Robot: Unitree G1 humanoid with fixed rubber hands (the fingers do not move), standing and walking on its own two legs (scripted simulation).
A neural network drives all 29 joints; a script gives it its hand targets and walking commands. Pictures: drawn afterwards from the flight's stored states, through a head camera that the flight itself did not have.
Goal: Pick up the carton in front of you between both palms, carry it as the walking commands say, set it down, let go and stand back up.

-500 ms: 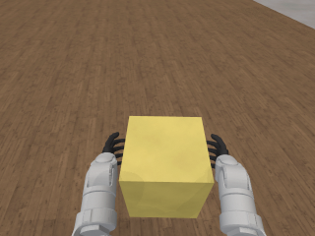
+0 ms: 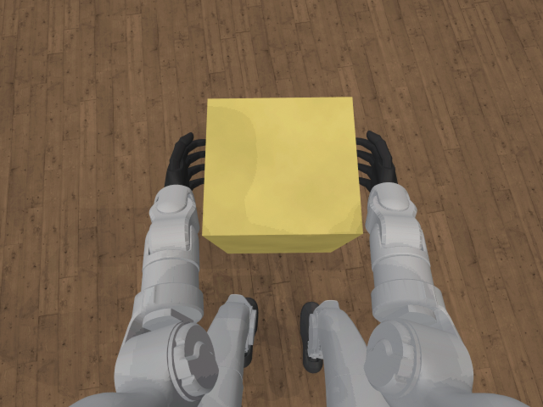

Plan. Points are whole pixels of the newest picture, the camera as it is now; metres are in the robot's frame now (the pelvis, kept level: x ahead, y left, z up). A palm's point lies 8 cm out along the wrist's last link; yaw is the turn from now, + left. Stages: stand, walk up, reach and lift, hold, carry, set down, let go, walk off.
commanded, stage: set down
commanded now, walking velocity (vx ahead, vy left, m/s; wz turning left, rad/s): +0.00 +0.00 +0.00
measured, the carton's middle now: (279, 188) +0.42 +0.03 -0.15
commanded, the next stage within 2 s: none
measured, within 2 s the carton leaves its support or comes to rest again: rests again in 1.68 s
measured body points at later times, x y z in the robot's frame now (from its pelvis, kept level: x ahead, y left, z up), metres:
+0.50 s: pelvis +0.02 +0.00 -0.12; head +0.27 +0.01 +0.25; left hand +0.46 +0.19 -0.21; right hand +0.49 -0.11 -0.22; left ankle +0.08 +0.11 -0.67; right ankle +0.08 -0.10 -0.67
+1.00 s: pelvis -0.02 +0.00 -0.24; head +0.32 +0.01 +0.05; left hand +0.49 +0.21 -0.37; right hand +0.54 -0.09 -0.37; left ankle +0.08 +0.11 -0.67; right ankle +0.08 -0.10 -0.67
